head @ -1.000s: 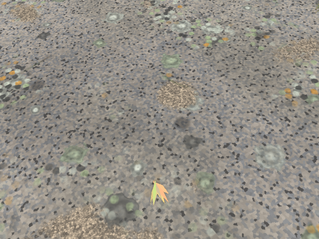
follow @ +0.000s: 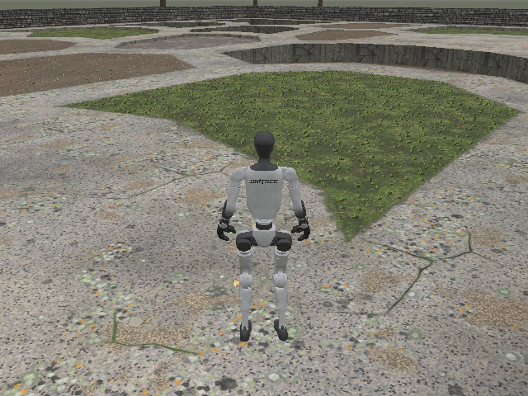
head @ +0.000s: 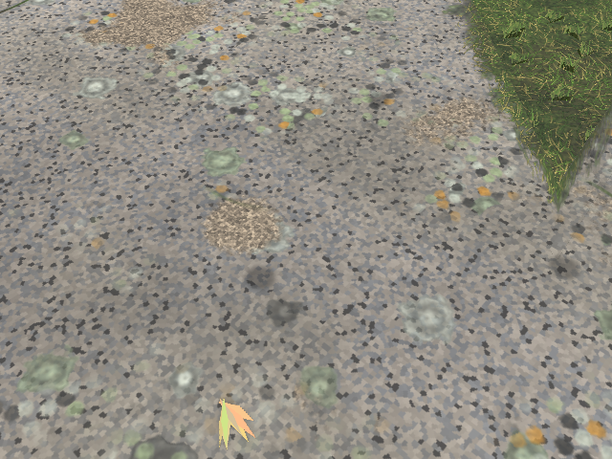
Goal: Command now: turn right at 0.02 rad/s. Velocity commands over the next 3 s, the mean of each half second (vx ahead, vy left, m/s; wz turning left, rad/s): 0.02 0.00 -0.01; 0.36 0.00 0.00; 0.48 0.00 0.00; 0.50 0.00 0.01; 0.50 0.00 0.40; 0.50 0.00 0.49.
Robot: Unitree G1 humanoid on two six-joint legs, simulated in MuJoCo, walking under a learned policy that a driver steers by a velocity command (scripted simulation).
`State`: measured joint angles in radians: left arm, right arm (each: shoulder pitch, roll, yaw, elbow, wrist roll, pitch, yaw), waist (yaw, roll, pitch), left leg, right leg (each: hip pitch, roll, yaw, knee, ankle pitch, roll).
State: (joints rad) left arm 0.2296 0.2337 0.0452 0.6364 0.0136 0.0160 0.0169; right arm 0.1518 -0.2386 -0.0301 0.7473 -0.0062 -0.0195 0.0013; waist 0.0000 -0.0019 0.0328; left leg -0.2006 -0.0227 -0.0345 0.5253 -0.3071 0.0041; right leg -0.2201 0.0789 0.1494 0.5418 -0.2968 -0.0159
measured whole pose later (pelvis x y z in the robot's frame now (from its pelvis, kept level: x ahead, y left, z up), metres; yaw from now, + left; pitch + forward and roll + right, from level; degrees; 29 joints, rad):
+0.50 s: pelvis +0.00 +0.01 +0.00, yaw +0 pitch -1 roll +0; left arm 0.28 0.21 0.05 0.63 0.01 0.01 0.04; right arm 0.20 -0.23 -0.03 0.83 0.00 -0.03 -0.01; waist -0.01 -0.01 0.01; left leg -0.20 -0.04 -0.03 0.55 -0.33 0.03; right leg -0.22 0.06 0.15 0.58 -0.35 -0.01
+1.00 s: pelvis +0.16 -0.02 +0.01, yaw +0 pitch +2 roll +0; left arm 0.50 0.22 0.04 0.77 -0.01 -0.07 0.01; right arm 0.06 -0.27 -0.03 0.76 0.02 -0.08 0.05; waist 0.08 0.05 0.02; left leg -0.66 0.07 0.00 0.67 -0.01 0.00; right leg 0.08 0.04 0.02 0.18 -0.29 -0.04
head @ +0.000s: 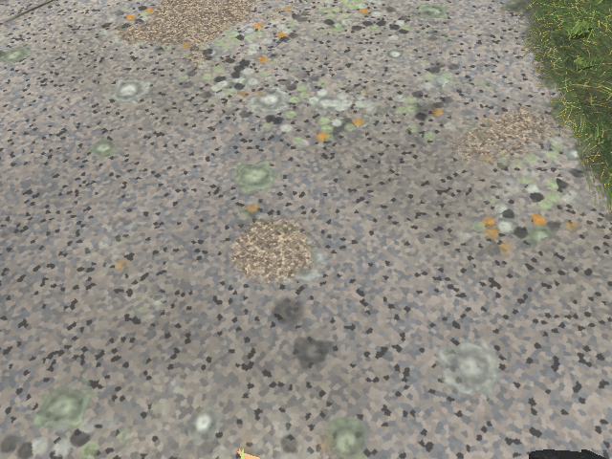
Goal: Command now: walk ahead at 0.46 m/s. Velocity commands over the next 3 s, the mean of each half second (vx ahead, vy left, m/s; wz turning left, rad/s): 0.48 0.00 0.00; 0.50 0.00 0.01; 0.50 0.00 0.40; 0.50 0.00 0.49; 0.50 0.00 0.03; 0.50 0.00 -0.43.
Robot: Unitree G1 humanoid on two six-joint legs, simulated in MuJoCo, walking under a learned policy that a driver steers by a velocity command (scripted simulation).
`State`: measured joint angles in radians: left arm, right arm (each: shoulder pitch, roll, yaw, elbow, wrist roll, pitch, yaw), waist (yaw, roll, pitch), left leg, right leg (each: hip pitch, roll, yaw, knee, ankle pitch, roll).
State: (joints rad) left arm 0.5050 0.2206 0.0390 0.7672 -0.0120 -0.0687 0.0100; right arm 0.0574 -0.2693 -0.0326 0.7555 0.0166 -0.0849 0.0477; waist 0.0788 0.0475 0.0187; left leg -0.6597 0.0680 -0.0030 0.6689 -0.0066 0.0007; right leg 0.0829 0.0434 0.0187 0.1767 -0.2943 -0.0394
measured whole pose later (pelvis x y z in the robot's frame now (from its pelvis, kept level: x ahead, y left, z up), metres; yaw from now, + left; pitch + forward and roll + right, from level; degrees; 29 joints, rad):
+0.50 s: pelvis +0.28 +0.04 +0.01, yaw +0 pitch +1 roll +2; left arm 0.13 0.28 0.04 0.71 -0.01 -0.07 0.00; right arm 0.36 -0.27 -0.04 0.87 0.01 -0.09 0.02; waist -0.08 -0.04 0.02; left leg -0.04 -0.09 0.04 0.21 -0.19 0.07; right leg -0.69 -0.14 0.06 0.72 0.05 0.01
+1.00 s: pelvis +0.56 -0.02 +0.01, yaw +0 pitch +1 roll -1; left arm 0.35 0.27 0.04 0.83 0.00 -0.09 -0.02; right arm 0.15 -0.30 -0.04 0.78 0.01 -0.06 0.01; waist 0.05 0.05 0.02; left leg -0.68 0.12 -0.05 0.82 -0.04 -0.01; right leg -0.07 0.07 -0.05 0.22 -0.17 -0.06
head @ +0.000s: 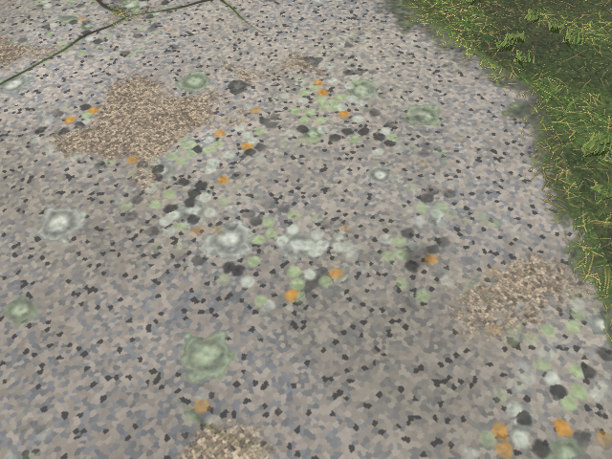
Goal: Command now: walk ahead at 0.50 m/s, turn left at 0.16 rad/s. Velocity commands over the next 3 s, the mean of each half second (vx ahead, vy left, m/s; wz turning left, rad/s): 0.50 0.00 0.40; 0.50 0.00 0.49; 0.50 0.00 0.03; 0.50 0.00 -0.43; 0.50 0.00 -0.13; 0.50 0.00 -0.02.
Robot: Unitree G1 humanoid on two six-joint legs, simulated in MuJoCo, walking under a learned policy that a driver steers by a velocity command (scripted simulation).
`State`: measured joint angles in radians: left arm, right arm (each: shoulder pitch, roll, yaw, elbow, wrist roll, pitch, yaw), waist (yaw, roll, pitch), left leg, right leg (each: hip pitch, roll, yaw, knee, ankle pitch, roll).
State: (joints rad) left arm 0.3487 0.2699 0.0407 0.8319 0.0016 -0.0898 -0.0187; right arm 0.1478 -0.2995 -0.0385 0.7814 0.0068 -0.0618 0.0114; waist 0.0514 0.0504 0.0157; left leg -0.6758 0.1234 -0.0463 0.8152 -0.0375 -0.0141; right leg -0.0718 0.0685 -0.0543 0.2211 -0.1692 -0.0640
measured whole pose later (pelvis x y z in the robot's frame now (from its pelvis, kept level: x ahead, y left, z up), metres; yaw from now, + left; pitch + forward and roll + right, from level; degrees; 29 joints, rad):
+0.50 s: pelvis +0.28 +0.08 +0.00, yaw +15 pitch +2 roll +0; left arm 0.11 0.31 0.04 0.73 0.02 -0.10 0.00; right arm 0.34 -0.28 -0.06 0.73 0.01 -0.05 0.01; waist -0.05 -0.03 0.03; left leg -0.18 -0.12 -0.09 0.32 -0.16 0.10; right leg -0.66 -0.10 0.09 0.88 -0.16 0.05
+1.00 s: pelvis +0.55 +0.12 +0.00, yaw +30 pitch +1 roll -2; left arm 0.33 0.27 0.06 0.83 0.00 -0.10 -0.02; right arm 0.21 -0.31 -0.06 0.67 0.01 -0.03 0.00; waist 0.06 0.05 0.02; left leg -0.62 0.07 -0.08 0.95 -0.23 0.00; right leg -0.12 0.04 -0.06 0.29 -0.19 -0.04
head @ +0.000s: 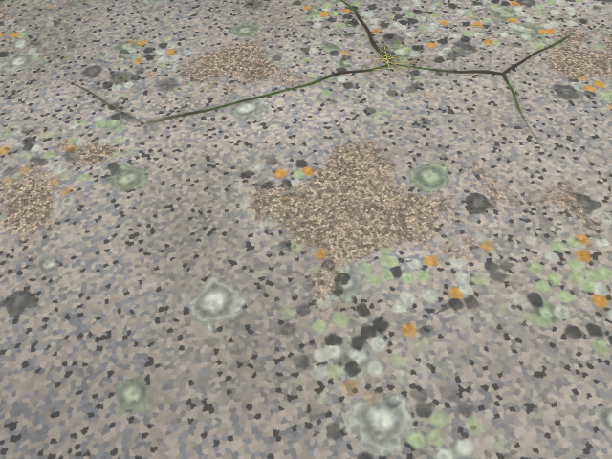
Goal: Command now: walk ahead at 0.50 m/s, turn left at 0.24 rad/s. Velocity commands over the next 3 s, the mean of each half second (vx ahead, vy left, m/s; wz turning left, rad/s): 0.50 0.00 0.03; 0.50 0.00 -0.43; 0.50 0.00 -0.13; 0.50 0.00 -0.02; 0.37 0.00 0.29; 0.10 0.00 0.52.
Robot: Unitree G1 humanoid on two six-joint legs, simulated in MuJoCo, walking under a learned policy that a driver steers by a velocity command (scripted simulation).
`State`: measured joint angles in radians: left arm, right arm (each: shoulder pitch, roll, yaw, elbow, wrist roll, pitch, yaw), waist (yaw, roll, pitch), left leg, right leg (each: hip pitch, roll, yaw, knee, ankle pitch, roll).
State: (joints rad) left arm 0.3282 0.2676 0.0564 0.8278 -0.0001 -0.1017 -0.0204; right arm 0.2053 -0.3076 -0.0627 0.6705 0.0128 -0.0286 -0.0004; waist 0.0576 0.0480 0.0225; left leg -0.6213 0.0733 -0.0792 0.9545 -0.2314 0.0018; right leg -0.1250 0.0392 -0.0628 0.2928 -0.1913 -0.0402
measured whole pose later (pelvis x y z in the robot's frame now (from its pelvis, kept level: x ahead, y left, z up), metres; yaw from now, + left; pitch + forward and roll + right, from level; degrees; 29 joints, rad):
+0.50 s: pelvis +0.26 +0.07 +0.00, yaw -2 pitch +1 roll +1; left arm 0.19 0.32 0.06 0.82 -0.02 -0.05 -0.01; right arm 0.32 -0.26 -0.06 0.78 -0.02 -0.09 0.02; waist -0.03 -0.06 0.02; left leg -0.11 -0.06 0.10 0.27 -0.18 0.07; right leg -0.67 -0.10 0.08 1.00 -0.14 0.01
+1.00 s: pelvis +0.54 -0.02 +0.00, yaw -17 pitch +1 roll +0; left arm 0.27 0.27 0.06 0.74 0.00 -0.06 -0.02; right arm 0.17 -0.30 -0.05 0.74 0.00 -0.10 0.00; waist 0.02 0.03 0.04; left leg -0.59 0.11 -0.06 1.06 -0.29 -0.03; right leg -0.23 0.11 0.03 0.37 -0.16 -0.11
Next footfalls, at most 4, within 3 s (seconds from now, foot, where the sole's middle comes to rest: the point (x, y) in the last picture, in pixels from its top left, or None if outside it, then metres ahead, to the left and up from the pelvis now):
0.22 left None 0.28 0.16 -0.78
0.78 right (387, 422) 0.57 -0.10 -0.78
1.30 left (335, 289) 0.92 0.03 -0.78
1.82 right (452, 233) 1.12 -0.29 -0.78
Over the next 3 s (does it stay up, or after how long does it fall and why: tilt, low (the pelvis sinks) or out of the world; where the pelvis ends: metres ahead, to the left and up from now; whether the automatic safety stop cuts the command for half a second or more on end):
stays up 1.40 -0.26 0.00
